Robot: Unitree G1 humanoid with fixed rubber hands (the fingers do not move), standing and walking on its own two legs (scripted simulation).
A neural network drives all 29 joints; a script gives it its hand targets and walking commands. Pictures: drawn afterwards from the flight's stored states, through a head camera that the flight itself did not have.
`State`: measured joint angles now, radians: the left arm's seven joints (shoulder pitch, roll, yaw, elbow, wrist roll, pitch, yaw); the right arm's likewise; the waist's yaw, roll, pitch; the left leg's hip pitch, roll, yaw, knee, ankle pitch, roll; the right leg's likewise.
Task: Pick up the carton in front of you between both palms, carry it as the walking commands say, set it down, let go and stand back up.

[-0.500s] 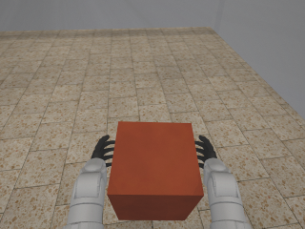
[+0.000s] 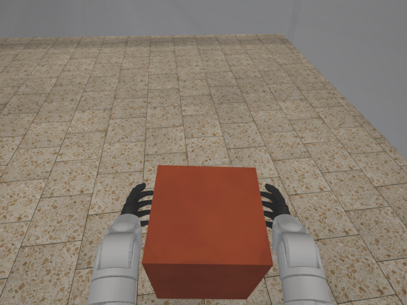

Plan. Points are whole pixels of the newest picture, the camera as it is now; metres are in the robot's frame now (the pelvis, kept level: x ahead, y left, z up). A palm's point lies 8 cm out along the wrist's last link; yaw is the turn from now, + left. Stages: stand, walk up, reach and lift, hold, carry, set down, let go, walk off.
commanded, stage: hold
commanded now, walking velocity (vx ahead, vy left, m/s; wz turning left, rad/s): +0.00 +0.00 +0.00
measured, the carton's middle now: (204, 235) +0.28 +0.00 -0.05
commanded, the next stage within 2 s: set down in 0.60 s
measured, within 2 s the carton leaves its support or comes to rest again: neither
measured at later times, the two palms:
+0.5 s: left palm (132, 226) +0.26 +0.14 +0.05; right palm (290, 230) +0.25 -0.16 +0.05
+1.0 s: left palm (145, 213) +0.32 +0.14 -0.01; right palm (278, 218) +0.31 -0.16 -0.01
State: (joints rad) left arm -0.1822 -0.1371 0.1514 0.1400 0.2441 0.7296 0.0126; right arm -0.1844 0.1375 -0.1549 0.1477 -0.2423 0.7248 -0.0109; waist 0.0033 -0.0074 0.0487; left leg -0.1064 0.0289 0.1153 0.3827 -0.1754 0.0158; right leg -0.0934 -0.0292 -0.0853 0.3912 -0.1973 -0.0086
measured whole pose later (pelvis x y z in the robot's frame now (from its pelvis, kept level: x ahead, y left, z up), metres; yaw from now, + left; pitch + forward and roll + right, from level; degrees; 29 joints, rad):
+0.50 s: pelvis -0.03 +0.00 -0.01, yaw -1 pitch -11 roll +0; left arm -0.29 -0.16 0.26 0.30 0.30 0.72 -0.02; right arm -0.30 0.16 -0.26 0.31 -0.31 0.72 0.02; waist 0.00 0.00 0.05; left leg -0.07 -0.01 0.02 0.45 -0.18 0.02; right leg -0.06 0.01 -0.02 0.46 -0.20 -0.02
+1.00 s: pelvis -0.01 +0.00 -0.02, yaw -2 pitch -1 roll +0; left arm -0.48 -0.20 0.47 0.51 0.43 0.45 -0.06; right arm -0.47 0.22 -0.49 0.49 -0.42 0.46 0.04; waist 0.00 -0.01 0.09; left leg -0.33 -0.02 0.01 0.59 -0.26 0.02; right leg -0.32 0.02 -0.01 0.60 -0.26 -0.02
